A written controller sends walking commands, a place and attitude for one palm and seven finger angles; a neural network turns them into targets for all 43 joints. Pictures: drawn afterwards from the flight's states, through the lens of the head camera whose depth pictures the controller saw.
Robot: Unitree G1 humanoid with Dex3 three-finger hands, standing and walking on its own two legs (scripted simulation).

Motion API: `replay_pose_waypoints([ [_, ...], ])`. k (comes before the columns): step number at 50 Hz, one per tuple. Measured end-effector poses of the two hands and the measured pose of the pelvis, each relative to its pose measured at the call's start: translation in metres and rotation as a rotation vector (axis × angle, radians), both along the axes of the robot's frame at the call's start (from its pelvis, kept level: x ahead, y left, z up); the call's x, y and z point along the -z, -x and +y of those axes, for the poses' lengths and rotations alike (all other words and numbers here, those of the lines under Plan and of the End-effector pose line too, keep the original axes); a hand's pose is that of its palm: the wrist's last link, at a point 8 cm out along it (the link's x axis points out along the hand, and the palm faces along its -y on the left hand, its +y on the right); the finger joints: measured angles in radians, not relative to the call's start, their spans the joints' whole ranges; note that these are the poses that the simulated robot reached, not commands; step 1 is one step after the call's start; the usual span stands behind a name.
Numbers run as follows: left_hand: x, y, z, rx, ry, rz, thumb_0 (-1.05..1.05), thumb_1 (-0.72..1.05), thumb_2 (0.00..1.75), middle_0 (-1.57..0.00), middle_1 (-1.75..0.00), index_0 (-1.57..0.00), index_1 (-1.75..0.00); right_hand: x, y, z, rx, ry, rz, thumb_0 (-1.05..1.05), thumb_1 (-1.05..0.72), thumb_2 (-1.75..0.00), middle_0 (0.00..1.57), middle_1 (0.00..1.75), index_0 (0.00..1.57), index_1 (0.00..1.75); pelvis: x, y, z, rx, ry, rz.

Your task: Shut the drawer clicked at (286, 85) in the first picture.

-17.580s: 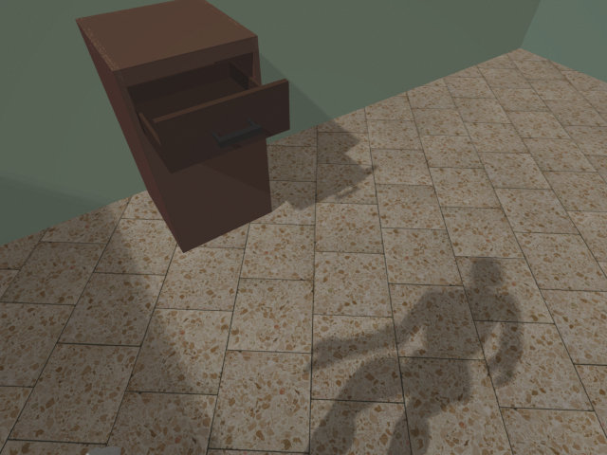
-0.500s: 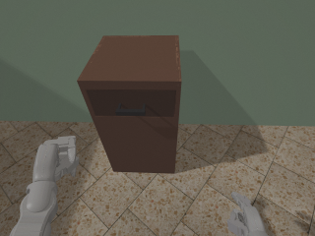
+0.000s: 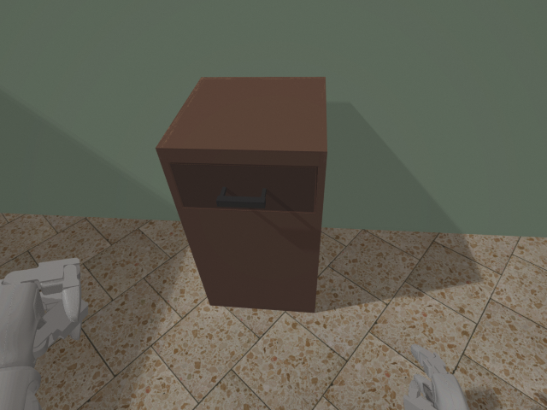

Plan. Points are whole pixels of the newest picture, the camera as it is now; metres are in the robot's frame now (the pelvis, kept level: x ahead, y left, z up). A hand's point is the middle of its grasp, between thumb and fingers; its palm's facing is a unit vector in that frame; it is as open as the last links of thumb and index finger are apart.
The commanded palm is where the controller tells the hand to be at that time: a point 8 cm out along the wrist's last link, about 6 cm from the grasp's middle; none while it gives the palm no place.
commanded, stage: step back with the hand held close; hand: left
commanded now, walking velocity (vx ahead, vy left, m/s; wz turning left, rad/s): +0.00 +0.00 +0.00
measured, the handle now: (242, 196) +0.66 +0.18 -0.12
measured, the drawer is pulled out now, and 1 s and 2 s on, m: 0.00 0.00 0.00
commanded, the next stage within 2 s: stop stepping back and stand still in 1.48 s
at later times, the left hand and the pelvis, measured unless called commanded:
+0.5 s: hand (72, 306) +0.18 +0.25 +0.15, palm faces +0.27 -0.81 -0.53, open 3.3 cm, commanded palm +0.12 +0.30 +0.17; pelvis -0.02 +0.02 +0.00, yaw -1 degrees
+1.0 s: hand (29, 359) +0.12 +0.26 +0.16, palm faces +0.34 -0.79 -0.51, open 3.3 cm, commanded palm +0.05 +0.30 +0.17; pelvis -0.08 +0.02 -0.02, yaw -1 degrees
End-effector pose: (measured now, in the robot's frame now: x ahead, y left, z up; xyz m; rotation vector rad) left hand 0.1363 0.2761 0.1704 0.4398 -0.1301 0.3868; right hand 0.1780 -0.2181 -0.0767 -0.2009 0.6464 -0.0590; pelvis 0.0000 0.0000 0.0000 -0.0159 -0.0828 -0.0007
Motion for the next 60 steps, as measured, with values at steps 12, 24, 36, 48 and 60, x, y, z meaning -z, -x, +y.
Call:
replay_pose_waypoints([
  [12,-0.016,-0.014,0.005,0.062,-0.103,-0.05,0.02,0.89,0.9,-1.41,-1.6,-1.41,-1.6,0.001,0.02,-0.009,0.062,0.012,0.037,0.01,-0.9,-0.9,0.2,0.3,0.2,0.3,-0.001,0.006,0.004,0.02,0.005,0.056],
  [24,-0.005,-0.008,0.014,0.125,-0.146,0.045,0.02,0.89,0.9,-1.41,-1.6,-1.41,-1.6,0.009,0.045,-0.011,0.145,0.048,0.126,0.01,-0.9,-0.9,0.2,0.3,0.2,0.3,0.002,0.019,0.02,0.025,-0.009,0.104],
  [36,-0.002,0.028,0.021,0.104,-0.131,-0.012,0.01,0.89,0.9,-1.41,-1.6,-1.41,-1.6,0.001,0.057,0.009,0.097,0.043,0.053,0.01,-0.9,-0.9,0.2,0.3,0.2,0.3,0.007,0.051,0.026,0.02,0.007,0.1],
  [48,-0.005,0.054,0.024,0.111,-0.194,-0.079,0.01,0.89,0.9,-1.41,-1.6,-1.41,-1.6,0.005,0.092,0.004,0.091,0.086,0.06,0.01,-0.9,-0.9,0.2,0.3,0.2,0.3,0.016,0.077,0.025,0.01,0.01,0.089],
  [60,-0.005,0.068,0.027,0.196,-0.181,-0.172,0.01,0.88,0.9,-1.41,-1.6,-1.41,-1.6,0.007,0.135,-0.004,0.154,0.138,0.119,0.01,-0.9,-0.9,0.2,0.3,0.2,0.3,0.021,0.101,0.034,0.008,0.037,0.093],
])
